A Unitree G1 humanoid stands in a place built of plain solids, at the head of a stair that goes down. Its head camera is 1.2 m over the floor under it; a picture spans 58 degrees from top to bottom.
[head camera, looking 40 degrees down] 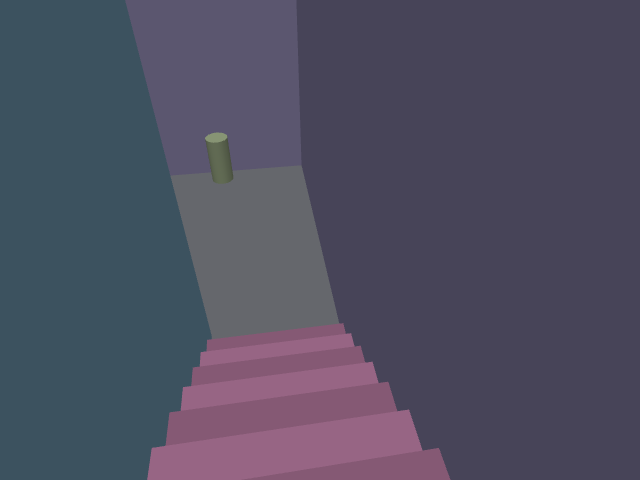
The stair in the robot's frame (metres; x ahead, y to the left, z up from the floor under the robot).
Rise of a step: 0.17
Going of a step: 0.23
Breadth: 0.95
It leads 9 degrees to the left of straight ahead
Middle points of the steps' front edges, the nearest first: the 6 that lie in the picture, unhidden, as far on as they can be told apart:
0.77 0.13 -0.35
1.00 0.16 -0.52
1.22 0.20 -0.70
1.45 0.23 -0.87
1.68 0.27 -1.05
1.90 0.30 -1.22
